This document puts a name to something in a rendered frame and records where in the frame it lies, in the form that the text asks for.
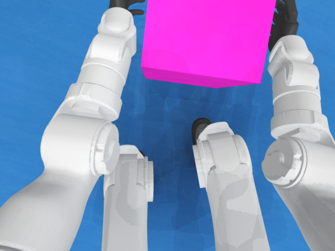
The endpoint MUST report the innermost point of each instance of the left robot hand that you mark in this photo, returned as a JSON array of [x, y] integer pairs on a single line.
[[125, 4]]

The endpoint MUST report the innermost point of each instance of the robot right foot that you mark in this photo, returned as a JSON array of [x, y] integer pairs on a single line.
[[198, 126]]

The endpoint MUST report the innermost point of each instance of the carton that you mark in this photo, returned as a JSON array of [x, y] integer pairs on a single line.
[[210, 43]]

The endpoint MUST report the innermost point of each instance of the left robot upper arm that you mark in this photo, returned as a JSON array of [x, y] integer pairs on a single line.
[[46, 214]]

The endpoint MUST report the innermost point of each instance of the robot left shin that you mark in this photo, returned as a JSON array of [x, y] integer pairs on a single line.
[[124, 149]]

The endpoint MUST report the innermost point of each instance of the robot left forearm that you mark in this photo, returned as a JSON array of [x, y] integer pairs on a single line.
[[103, 75]]

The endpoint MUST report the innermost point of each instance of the right robot upper arm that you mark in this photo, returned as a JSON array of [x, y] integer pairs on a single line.
[[303, 174]]

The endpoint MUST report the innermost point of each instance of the robot right forearm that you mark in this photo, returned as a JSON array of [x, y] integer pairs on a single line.
[[296, 93]]

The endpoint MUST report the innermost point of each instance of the right robot hand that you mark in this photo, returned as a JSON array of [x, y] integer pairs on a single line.
[[285, 21]]

